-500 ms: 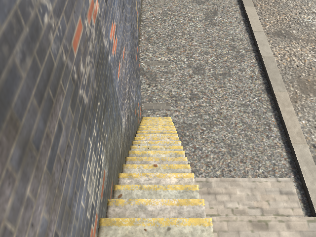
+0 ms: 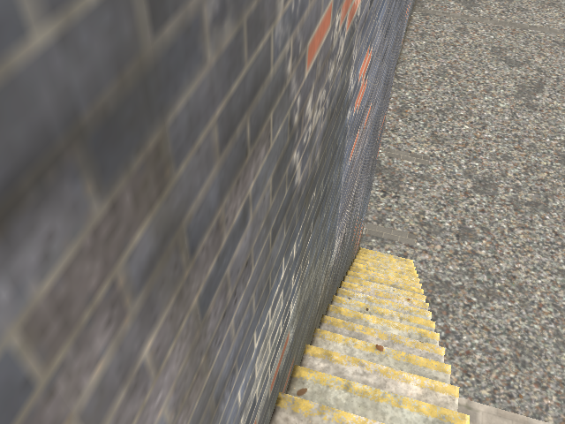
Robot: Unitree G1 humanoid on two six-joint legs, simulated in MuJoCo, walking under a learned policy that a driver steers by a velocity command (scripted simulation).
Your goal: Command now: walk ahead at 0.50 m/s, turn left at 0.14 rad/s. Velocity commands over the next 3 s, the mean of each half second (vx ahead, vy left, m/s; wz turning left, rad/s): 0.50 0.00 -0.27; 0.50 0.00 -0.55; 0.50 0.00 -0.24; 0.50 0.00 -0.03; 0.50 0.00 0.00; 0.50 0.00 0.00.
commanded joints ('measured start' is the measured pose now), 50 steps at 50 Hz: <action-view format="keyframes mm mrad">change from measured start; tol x32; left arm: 1 181 78 27 -42 45 40 -21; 21 -57 68 76 -80 80 31 -9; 27 550 312 186 251 64 -60 11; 36 39 69 -5 160 99 -111 32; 50 253 68 45 12 31 -47 -112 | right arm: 1 42 -107 -14 -25 4 -30 -59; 40 -305 -52 6 -110 -95 34 8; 50 239 -169 -68 52 -45 18 -23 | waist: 1 28 64 73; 23 -6 231 114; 27 83 -225 -104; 50 -94 151 -161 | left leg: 1 -106 369 -559 -450 173 184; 11 289 373 -482 -188 244 171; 22 5 370 -97 15 224 -95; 26 158 148 -7 933 21 -100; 28 -588 -2 -78 1387 -356 -116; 32 -813 241 -256 853 260 0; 39 -248 174 -126 32 1068 -96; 47 286 111 -143 -811 636 -38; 50 1140 499 -375 -231 1375 315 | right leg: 1 -101 -9 68 -79 306 -33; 16 144 -20 144 -700 592 -57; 24 557 4 -109 -1299 58 -49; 26 1018 2 -178 -1622 700 -156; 29 1622 -209 138 -937 1127 -415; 32 890 -151 283 -1041 27 -316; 41 67 115 130 -707 -230 -326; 47 554 116 450 -191 31 -378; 50 -415 227 32 502 -597 -220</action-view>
